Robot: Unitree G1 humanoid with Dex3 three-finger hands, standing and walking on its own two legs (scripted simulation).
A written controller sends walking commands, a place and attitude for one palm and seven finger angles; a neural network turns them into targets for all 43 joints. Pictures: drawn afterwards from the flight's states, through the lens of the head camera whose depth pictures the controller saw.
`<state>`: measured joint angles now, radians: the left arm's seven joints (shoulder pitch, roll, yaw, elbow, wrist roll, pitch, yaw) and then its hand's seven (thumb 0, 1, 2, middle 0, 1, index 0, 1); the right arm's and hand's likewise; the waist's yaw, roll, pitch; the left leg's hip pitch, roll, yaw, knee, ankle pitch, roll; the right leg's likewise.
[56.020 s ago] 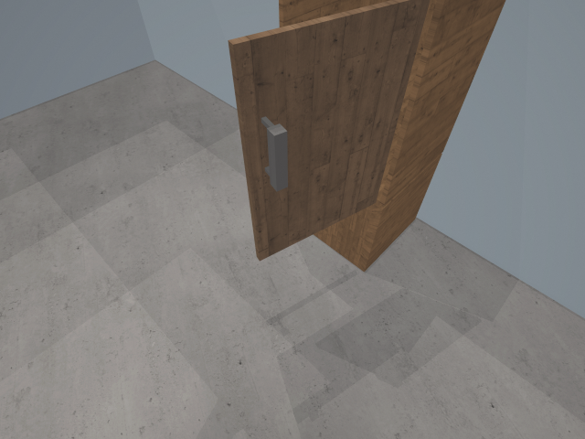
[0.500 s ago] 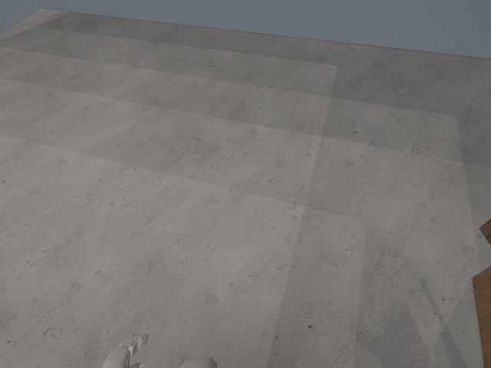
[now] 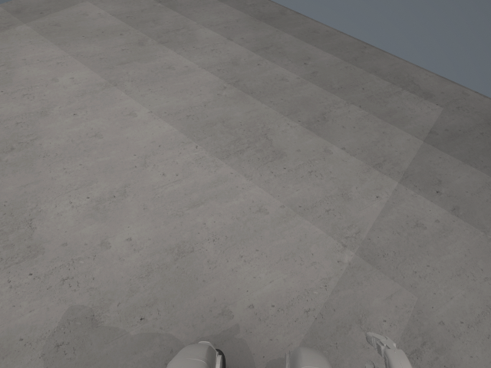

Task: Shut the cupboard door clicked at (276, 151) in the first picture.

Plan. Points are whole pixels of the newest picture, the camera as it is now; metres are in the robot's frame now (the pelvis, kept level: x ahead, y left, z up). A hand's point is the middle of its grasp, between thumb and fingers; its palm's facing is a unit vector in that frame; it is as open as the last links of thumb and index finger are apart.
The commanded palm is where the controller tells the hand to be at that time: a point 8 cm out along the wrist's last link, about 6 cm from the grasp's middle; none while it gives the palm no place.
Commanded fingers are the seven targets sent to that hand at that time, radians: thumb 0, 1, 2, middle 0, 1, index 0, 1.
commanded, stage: turn to face it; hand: left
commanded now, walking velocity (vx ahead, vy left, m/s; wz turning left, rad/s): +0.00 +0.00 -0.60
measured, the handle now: out of the picture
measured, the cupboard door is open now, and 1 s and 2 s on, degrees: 25 25 25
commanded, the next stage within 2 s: none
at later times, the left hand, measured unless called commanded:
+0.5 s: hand out of the picture +0.12 +0.14 -0.15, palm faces -0.18 -0.96 -0.20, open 7.4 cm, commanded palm none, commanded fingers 0.00 0.90 0.90 -0.20 -0.30 -0.20 -0.30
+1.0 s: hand (202, 269) +0.30 +0.11 -0.14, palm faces -0.53 -0.81 -0.26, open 7.4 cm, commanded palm none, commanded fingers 0.00 0.90 0.90 -0.20 -0.30 -0.20 -0.30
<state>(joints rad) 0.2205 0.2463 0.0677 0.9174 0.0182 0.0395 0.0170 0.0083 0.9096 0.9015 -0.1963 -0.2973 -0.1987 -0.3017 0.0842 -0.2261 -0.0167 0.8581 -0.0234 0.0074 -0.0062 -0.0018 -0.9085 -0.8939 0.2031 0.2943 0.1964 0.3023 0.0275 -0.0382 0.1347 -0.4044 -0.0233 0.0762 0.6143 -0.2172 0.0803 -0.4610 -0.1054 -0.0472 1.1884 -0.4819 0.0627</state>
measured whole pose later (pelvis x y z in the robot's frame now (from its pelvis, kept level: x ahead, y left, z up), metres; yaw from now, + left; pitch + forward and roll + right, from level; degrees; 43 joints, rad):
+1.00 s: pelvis +0.06 -0.01 +0.01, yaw -34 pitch -1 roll -2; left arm 0.11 0.28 0.09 0.85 0.02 0.08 -0.04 0.01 0.91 0.90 -0.19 -0.30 -0.20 -0.30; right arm 0.21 -0.21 -0.03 0.90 -0.03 0.03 -0.02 0.00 -0.90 -0.89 0.21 0.30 0.20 0.30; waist -0.01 0.02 0.10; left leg -0.22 0.16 0.22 0.57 -0.32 -0.02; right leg -0.35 -0.03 -0.05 0.76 -0.40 0.04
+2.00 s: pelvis +0.05 -0.02 +0.01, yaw -67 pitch +1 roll +0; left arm 0.16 0.21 0.05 0.87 0.02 0.04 -0.01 0.00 0.90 0.90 -0.20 -0.30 -0.20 -0.30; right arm 0.18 -0.27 -0.06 0.92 -0.02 0.07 -0.02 0.01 -0.91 -0.89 0.20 0.29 0.20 0.30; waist -0.02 0.04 0.10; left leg -0.50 0.10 0.06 1.11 -0.43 -0.08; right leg -0.27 0.01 0.01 0.54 -0.29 -0.02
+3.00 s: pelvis +0.08 -0.06 +0.01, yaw -95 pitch +1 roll -1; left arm 0.20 0.19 0.04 0.94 0.02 0.04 0.00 0.00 0.90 0.90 -0.20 -0.30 -0.20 -0.30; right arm 0.22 -0.21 -0.03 0.95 -0.01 0.03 -0.02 0.00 -0.91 -0.89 0.20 0.29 0.19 0.30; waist -0.01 -0.02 0.03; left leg -0.32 0.06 0.05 0.62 -0.31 -0.07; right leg -0.25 0.03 0.02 0.52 -0.29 -0.01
